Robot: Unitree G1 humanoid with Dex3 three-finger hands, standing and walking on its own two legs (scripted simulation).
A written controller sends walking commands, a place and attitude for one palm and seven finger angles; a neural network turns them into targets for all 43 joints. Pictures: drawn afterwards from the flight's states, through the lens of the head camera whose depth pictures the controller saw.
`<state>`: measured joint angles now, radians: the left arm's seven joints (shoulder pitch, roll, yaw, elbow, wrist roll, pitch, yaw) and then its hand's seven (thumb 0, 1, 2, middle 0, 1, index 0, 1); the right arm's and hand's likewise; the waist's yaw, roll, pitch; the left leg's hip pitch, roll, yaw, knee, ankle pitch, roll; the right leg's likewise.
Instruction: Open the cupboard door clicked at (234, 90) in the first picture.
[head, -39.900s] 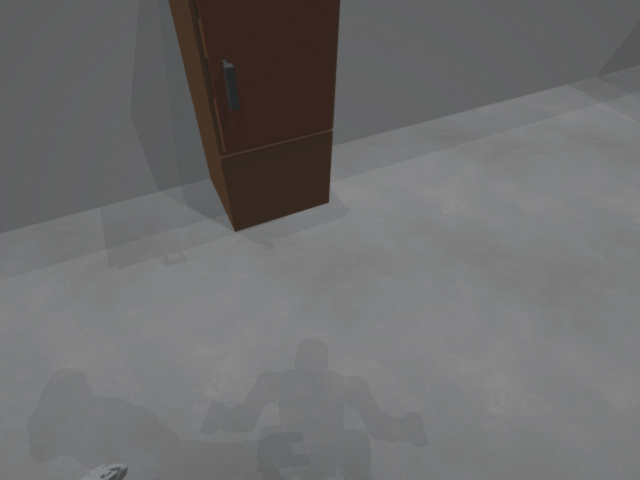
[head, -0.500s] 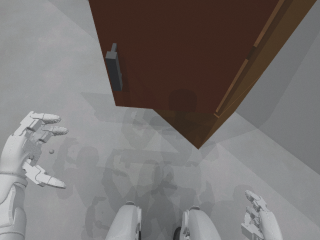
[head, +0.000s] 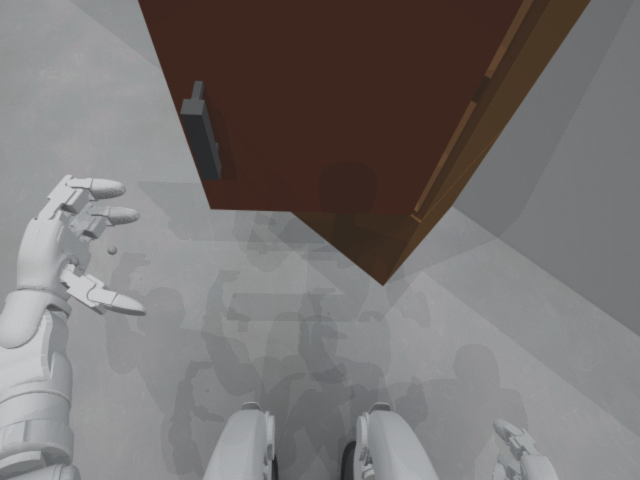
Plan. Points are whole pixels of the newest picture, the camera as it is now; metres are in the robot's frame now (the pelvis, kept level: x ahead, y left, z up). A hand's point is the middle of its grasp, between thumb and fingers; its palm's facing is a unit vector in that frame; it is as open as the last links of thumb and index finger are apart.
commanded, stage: move the hooked fingers beside the handle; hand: left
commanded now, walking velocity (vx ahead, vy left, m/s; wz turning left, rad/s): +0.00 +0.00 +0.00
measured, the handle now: (205, 132) +0.57 +0.18 +0.02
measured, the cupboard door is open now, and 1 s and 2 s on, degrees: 42 42 42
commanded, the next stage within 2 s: slide the fingers in behind the handle in 1.74 s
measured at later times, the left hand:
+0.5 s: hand (129, 202) +0.44 +0.25 +0.02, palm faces +0.01 -1.00 -0.02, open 14.0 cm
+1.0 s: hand (144, 162) +0.50 +0.25 +0.02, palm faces +0.01 -1.00 -0.02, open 14.0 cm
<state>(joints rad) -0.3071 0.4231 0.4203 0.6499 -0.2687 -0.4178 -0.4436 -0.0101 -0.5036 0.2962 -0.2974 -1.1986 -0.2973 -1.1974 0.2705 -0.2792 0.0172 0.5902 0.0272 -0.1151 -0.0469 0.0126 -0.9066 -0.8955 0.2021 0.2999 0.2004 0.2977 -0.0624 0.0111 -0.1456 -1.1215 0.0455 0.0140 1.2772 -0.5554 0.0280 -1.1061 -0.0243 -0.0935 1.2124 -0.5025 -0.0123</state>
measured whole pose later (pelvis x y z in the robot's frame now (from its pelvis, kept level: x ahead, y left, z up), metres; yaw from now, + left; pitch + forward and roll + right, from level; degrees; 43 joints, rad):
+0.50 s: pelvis +0.00 +0.00 -0.01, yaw -1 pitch +26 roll -3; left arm -0.64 0.53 0.49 0.97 -0.19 -0.45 -0.45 -0.01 -0.50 0.30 -0.30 -1.20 -0.30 -1.20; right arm 0.28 -0.29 0.03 0.62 0.01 -0.03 -0.03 0.01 -0.91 -0.90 0.20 0.30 0.20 0.30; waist -0.11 0.01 -0.14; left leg -1.22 0.06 0.01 1.33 -0.57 0.03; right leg -1.20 -0.01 -0.10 1.26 -0.51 -0.02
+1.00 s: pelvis -0.01 +0.00 -0.03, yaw -2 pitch +29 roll -5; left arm -0.87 0.66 0.52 1.13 -0.11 -0.43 -0.41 -0.01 -0.50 0.30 -0.30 -1.20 -0.30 -1.20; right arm 0.32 -0.29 0.06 0.61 -0.01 0.04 -0.02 0.01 -0.91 -0.90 0.20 0.30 0.20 0.30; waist -0.18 0.02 -0.13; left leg -1.33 0.07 0.00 1.38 -0.57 0.04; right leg -1.29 0.00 -0.11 1.28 -0.49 -0.01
